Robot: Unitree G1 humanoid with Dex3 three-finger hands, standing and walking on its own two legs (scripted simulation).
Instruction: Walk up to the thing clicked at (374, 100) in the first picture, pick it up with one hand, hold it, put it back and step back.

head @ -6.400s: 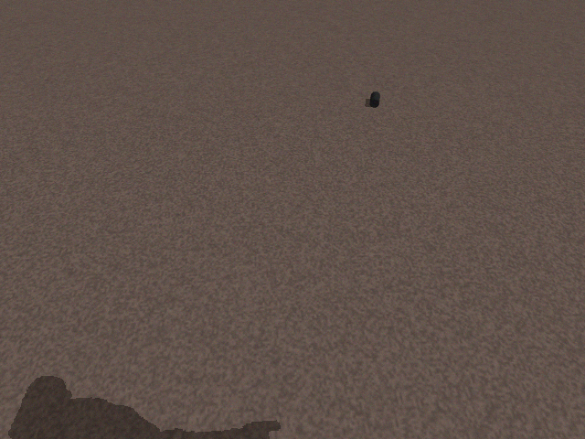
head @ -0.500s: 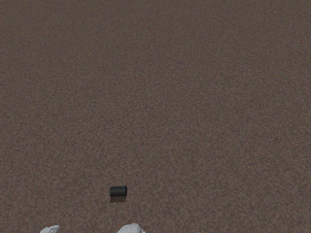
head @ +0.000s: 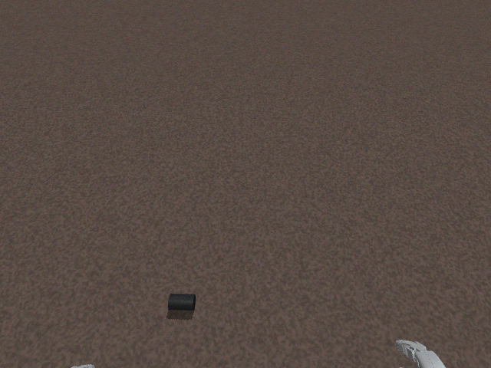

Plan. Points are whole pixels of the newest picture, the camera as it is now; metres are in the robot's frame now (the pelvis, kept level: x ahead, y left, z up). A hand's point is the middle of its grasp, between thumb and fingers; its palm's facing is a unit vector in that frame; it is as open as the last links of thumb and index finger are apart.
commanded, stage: walk up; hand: left
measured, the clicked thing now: (182, 301) +0.44 +0.26 -0.74
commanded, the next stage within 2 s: stand in 0.74 s
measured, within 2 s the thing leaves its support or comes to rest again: neither
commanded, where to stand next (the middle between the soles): +0.06 -0.03 m, yaw +0 degrees
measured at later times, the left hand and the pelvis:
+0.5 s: hand out of the picture +0.09 +0.25 -0.15, palm faces +0.00 -0.94 -0.34, open 7.4 cm; pelvis +0.00 +0.00 +0.01, yaw +1 degrees
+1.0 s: hand out of the picture +0.10 +0.24 -0.14, palm faces -0.01 -0.94 -0.34, open 7.4 cm; pelvis +0.02 -0.01 +0.01, yaw +0 degrees
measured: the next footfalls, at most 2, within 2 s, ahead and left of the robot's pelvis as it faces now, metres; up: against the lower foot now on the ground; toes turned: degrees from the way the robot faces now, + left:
none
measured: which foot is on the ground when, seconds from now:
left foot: down 0.00-1.00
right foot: down 0.00-1.00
